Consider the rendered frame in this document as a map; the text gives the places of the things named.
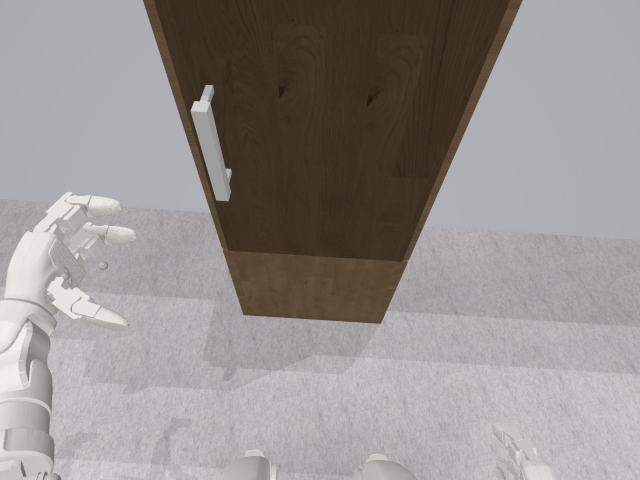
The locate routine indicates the robot right hand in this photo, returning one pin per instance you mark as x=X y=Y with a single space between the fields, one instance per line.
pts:
x=523 y=453

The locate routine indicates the right robot thigh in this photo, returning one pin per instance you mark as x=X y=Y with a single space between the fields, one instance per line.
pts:
x=382 y=470

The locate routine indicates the cupboard door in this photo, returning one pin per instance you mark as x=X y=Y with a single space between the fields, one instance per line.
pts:
x=334 y=116

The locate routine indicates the left robot forearm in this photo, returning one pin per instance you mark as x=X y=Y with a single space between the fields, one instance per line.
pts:
x=26 y=389

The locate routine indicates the handle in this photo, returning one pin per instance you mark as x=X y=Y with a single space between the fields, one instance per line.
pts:
x=207 y=134

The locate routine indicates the robot left hand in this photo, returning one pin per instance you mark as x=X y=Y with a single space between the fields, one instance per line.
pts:
x=41 y=257

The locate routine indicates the robot left shin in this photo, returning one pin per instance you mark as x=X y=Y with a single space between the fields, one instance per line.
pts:
x=254 y=453

